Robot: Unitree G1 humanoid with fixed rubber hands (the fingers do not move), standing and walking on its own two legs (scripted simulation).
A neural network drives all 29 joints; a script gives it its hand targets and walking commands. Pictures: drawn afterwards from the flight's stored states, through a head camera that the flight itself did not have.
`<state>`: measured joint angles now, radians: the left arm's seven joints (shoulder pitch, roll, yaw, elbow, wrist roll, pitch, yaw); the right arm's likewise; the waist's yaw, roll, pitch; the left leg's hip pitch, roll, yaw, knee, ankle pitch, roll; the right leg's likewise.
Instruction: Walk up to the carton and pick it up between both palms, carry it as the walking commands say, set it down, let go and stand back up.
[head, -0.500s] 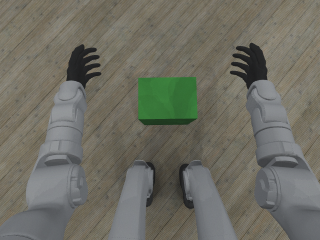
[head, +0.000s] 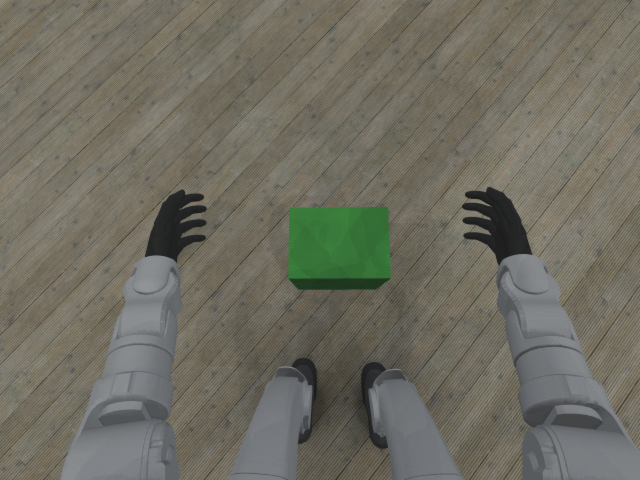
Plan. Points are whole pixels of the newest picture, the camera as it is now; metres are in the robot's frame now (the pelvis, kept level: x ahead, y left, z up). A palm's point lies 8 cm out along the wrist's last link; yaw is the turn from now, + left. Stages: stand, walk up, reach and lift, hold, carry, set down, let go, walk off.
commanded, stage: let go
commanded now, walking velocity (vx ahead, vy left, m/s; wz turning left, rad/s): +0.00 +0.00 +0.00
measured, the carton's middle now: (337, 253) +0.44 +0.00 -0.55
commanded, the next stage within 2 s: stand in 0.92 s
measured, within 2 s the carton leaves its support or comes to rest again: neither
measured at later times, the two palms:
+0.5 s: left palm (117, 373) +0.23 +0.22 +0.01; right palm (608, 368) +0.23 -0.24 +0.01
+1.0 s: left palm (86, 391) +0.21 +0.24 +0.02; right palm (612, 368) +0.23 -0.25 +0.00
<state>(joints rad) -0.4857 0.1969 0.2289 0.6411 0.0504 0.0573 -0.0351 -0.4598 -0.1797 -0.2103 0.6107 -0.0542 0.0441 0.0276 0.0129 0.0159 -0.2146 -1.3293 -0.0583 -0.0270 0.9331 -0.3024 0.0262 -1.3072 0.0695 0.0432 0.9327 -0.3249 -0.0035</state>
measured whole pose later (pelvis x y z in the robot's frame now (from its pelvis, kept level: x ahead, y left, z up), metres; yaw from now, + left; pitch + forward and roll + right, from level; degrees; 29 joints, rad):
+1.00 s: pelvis +0.08 -0.01 +0.08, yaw +2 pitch +0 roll +1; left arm 0.25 0.24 0.03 0.53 0.05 0.04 -0.01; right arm 0.26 -0.23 -0.02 0.54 -0.06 0.03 -0.01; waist 0.01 0.01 -0.03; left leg -0.16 -0.06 -0.07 0.46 -0.30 0.02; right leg -0.14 0.05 0.04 0.48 -0.34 -0.03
